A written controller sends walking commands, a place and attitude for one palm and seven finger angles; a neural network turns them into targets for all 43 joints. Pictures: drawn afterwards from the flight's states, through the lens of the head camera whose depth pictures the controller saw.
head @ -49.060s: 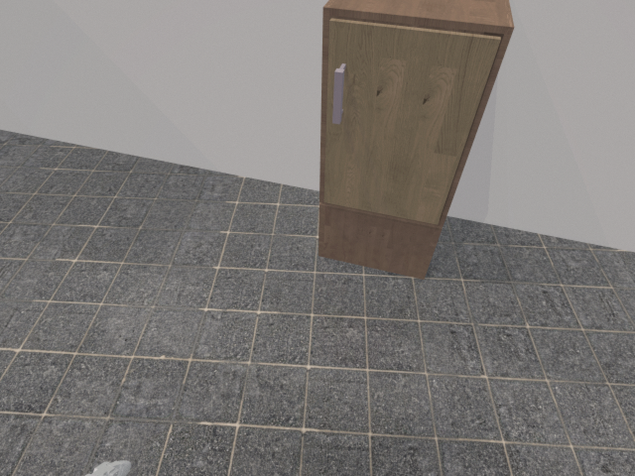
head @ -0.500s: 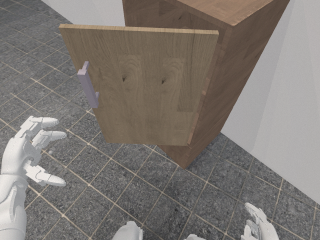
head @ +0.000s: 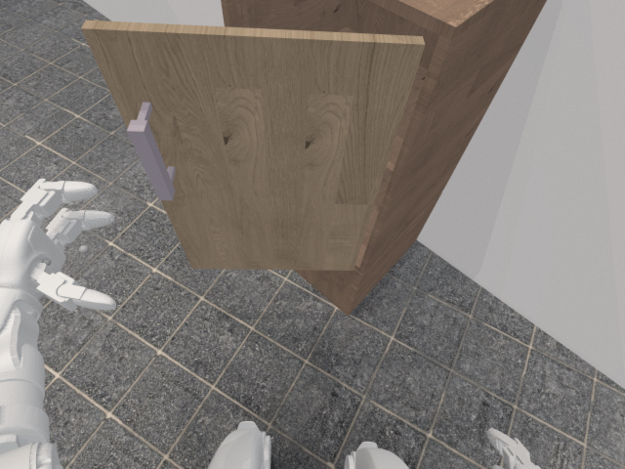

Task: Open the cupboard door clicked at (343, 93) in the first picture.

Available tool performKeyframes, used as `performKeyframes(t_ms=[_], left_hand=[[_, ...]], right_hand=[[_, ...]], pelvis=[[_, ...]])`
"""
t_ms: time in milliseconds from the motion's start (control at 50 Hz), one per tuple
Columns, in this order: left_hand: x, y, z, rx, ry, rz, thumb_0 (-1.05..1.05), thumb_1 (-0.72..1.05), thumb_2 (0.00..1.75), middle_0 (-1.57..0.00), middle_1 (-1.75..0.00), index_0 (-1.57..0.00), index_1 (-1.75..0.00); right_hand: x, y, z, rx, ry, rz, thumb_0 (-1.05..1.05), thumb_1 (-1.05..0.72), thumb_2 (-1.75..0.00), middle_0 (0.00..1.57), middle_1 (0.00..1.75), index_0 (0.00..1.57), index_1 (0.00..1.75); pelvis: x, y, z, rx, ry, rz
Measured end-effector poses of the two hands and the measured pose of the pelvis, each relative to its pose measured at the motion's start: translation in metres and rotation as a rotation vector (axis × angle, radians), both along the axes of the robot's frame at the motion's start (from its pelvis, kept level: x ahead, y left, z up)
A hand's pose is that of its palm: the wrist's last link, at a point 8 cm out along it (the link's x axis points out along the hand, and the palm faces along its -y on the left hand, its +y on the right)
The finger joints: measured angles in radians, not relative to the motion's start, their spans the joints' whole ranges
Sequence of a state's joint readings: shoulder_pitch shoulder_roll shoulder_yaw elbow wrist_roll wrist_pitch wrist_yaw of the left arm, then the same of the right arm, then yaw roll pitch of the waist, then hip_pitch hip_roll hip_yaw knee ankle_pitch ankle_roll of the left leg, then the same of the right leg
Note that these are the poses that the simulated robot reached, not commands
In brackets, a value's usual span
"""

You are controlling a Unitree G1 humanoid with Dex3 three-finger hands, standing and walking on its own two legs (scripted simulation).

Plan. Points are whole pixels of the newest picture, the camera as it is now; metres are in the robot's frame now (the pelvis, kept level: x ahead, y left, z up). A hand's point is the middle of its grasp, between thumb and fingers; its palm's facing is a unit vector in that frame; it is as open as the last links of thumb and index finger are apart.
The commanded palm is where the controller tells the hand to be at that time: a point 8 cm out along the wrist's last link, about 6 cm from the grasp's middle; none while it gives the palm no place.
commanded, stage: move the hooked fingers beside the handle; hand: left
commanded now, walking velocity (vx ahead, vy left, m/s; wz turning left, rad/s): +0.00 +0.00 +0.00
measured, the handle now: (156, 154) +0.53 +0.25 +0.04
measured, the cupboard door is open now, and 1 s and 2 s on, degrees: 43 43 43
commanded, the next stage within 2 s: slide the fingers in behind the handle in 1.78 s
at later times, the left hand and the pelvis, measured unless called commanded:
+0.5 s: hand (99, 205) +0.42 +0.29 +0.05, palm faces +0.03 -1.00 +0.00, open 14.0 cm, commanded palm +0.40 +0.34 +0.06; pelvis +0.00 +0.01 -0.01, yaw -2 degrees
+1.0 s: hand (110, 171) +0.49 +0.30 +0.05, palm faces +0.04 -1.00 -0.01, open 14.0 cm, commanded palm +0.47 +0.34 +0.05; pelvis +0.00 +0.01 -0.02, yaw -3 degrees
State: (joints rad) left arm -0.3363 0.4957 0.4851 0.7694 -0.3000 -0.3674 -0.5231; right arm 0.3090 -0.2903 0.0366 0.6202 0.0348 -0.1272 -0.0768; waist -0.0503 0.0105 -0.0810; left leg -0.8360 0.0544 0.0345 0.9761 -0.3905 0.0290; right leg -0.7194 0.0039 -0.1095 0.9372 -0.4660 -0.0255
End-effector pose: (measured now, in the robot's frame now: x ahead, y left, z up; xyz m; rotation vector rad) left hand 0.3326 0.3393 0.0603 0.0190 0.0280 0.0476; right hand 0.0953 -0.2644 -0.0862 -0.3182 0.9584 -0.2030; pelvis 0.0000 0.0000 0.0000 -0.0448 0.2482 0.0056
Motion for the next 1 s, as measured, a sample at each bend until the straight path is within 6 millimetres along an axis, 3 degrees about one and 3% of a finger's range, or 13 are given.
performKeyframes(t_ms=[340,520,1000], left_hand=[[0.052,0.006,-0.004,-0.003,0.003,-0.027,-0.02,-0.5,0.3,-0.3,-1.2,-0.3,-1.2],[0.071,0.007,-0.006,-0.017,0.014,-0.019,-0.02,-0.5,0.3,-0.3,-1.2,-0.3,-1.2],[0.13,0.012,-0.009,-0.011,0.038,-0.009,-0.02,-0.5,0.3,-0.3,-1.2,-0.3,-1.2]], right_hand=[[-0.031,0.006,-0.007,-0.018,0.118,-0.049,0.01,-0.91,-0.9,0.21,0.3,0.21,0.3],[-0.045,0.009,-0.009,-0.013,0.174,-0.08,0.01,-0.91,-0.9,0.21,0.3,0.21,0.3],[-0.089,0.001,-0.018,-0.049,0.346,-0.153,0.01,-0.91,-0.9,0.21,0.3,0.21,0.3]], pelvis=[[-0.001,0.011,-0.007,-0.015,0.051,-0.011],[0.002,0.014,-0.009,-0.017,0.07,-0.022],[0.0,0.011,-0.022,-0.034,0.145,-0.032]])
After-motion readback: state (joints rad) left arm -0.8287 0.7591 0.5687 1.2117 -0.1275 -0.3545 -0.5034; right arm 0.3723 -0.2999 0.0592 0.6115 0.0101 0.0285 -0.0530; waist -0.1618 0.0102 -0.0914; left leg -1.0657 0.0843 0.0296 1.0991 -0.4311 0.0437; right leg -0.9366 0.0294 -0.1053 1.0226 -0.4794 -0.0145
